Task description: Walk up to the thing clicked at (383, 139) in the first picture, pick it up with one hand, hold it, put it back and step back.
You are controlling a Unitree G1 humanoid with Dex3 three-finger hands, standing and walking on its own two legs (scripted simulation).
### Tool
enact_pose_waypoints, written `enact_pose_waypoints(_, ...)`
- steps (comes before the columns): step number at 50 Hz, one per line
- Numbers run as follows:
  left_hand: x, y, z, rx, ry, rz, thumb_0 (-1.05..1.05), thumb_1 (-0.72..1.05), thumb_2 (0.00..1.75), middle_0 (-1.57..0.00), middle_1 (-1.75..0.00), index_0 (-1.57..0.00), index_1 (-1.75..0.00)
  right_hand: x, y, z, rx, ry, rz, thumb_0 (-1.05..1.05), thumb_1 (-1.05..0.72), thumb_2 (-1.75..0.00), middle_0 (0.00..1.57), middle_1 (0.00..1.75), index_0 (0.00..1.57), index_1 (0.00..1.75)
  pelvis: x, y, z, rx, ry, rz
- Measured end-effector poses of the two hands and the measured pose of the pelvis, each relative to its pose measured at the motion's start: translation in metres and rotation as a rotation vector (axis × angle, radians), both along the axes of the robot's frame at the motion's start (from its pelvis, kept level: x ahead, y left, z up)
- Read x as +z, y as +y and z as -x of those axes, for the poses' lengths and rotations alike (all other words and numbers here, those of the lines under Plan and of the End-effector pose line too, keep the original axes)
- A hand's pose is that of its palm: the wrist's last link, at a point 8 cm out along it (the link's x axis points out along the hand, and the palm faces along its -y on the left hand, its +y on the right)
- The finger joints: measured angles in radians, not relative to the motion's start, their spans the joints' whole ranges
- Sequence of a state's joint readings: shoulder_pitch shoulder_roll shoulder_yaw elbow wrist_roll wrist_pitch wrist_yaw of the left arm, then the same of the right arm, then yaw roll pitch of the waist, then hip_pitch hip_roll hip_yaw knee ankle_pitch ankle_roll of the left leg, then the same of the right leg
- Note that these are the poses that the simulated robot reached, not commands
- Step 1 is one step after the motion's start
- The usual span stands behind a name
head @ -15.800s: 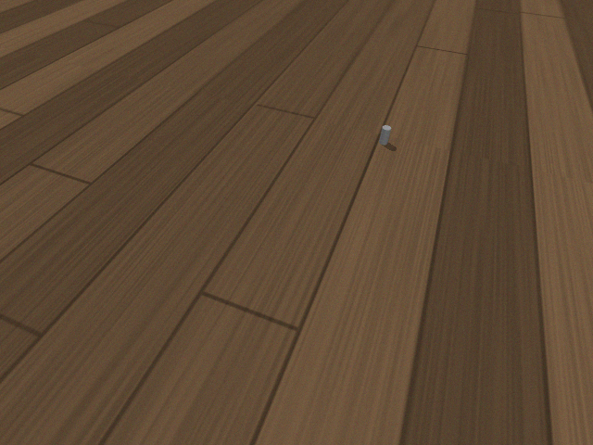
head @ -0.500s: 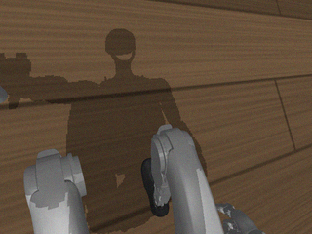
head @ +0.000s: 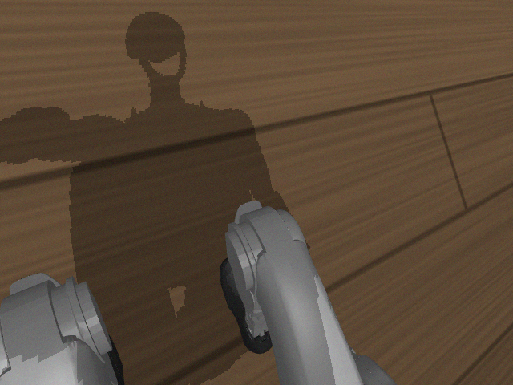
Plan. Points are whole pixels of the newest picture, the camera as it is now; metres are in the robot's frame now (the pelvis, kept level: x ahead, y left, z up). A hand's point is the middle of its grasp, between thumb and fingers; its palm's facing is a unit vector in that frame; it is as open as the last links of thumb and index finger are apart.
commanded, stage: rest palm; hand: left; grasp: from above
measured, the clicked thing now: out of the picture +0.46 +0.34 -0.25
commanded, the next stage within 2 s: close in 0.12 s
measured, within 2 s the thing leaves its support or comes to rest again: neither
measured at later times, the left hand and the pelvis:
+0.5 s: hand out of the picture +0.44 +0.33 -0.22, palm faces -0.45 -0.13 -0.88, open 11.9 cm; pelvis -0.01 +0.00 +0.00, yaw -1 degrees
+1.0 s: hand out of the picture +0.45 +0.35 -0.23, palm faces -0.46 -0.16 -0.87, open 10.8 cm; pelvis +0.00 +0.00 +0.00, yaw -1 degrees
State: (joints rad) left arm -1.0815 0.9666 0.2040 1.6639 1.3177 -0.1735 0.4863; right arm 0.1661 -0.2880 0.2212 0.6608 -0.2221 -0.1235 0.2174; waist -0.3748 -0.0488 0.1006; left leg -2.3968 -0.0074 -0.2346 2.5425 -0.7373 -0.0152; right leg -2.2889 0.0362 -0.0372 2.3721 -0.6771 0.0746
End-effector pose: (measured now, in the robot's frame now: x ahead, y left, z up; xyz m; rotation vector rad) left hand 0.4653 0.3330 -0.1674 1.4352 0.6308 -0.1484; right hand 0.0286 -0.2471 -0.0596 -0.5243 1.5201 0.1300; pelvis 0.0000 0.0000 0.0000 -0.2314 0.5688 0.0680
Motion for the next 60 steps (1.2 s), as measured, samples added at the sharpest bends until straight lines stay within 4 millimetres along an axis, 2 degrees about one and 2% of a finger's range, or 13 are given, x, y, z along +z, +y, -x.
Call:
enact_pose_waypoints(10,-0.002,0.021,0.017,-0.006,0.016,0.01,0.0,-0.42,0.94,-0.11,-1.05,-0.13,-1.02,0.007,-0.018,-0.01,0.056,0.028,0.04,0.0,-0.91,-0.9,0.21,0.3,0.2,0.3,0.001,-0.003,0.001,0.004,-0.022,0.003)
enact_pose_waypoints(16,-0.001,0.016,0.021,-0.061,-0.001,0.035,0.0,-0.36,0.95,-0.16,-1.06,-0.18,-1.03,0.013,-0.025,-0.017,0.093,0.017,0.074,0.0,-0.91,-0.9,0.2,0.3,0.2,0.3,0.0,-0.003,0.005,0.002,-0.044,0.007)
enact_pose_waypoints(24,0.001,0.0,0.018,-0.131,-0.026,0.043,0.0,-0.22,0.88,-0.22,-1.06,-0.27,-1.01,0.015,-0.018,-0.023,0.115,-0.031,0.071,0.0,-0.9,-0.89,0.2,0.3,0.2,0.3,0.0,-0.001,0.007,-0.001,-0.06,0.013)
enact_pose_waypoints(30,-0.003,-0.007,0.016,-0.125,-0.044,0.016,0.0,-0.15,0.82,-0.26,-1.04,-0.31,-0.98,0.011,-0.011,-0.02,0.125,-0.055,0.048,0.0,-0.9,-0.89,0.2,0.3,0.2,0.3,-0.004,0.0,0.009,-0.007,-0.065,0.017)
enact_pose_waypoints(35,-0.003,-0.004,0.01,-0.073,-0.077,-0.009,0.0,-0.12,0.76,-0.28,-1.02,-0.34,-0.95,0.008,-0.008,-0.013,0.125,-0.049,0.024,0.0,-0.9,-0.89,0.21,0.3,0.2,0.3,-0.006,0.001,0.01,-0.011,-0.067,0.013)
enact_pose_waypoints(44,-0.002,0.012,0.005,0.007,-0.027,-0.023,0.0,-0.07,0.69,-0.33,-0.96,-0.39,-0.89,0.007,-0.007,-0.005,0.1,-0.014,0.004,0.0,-0.91,-0.9,0.21,0.3,0.2,0.3,-0.005,0.001,0.005,-0.012,-0.046,0.016)
enact_pose_waypoints(60,-0.001,0.014,0.017,-0.071,-0.004,0.035,0.0,0.11,0.65,-0.49,-0.88,-0.54,-0.81,0.012,-0.011,-0.022,0.128,-0.014,0.033,0.0,-0.91,-0.9,0.2,0.3,0.2,0.3,0.001,-0.001,0.007,-0.003,-0.056,0.023)
